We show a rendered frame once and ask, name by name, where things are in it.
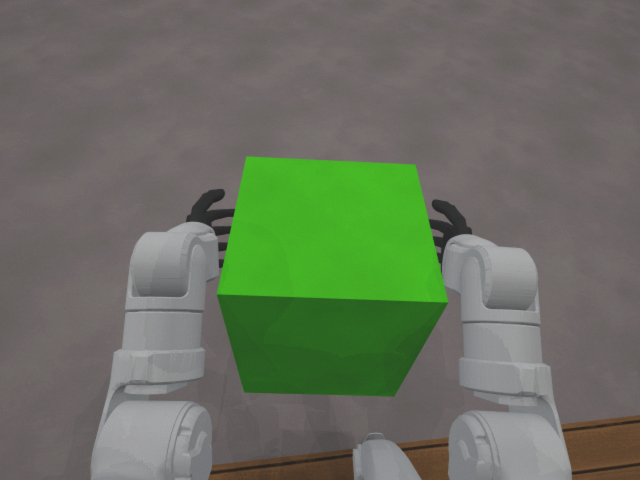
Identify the left robot upper arm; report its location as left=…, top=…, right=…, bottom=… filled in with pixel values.
left=90, top=400, right=212, bottom=480

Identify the robot right forearm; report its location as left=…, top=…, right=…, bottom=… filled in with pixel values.
left=442, top=234, right=572, bottom=480

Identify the robot left forearm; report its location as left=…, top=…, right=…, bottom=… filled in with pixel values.
left=90, top=222, right=219, bottom=476

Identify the robot left hand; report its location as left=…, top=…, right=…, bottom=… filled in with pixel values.
left=186, top=189, right=235, bottom=268

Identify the robot right hand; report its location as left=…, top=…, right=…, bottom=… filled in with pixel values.
left=429, top=199, right=472, bottom=278

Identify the right robot thigh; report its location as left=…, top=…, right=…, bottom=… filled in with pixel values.
left=353, top=439, right=421, bottom=480

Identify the carton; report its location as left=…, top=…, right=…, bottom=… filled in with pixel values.
left=217, top=156, right=448, bottom=397

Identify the right robot upper arm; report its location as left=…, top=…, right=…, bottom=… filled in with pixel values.
left=448, top=410, right=571, bottom=480

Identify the right robot shin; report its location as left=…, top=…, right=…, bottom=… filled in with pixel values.
left=364, top=433, right=385, bottom=442

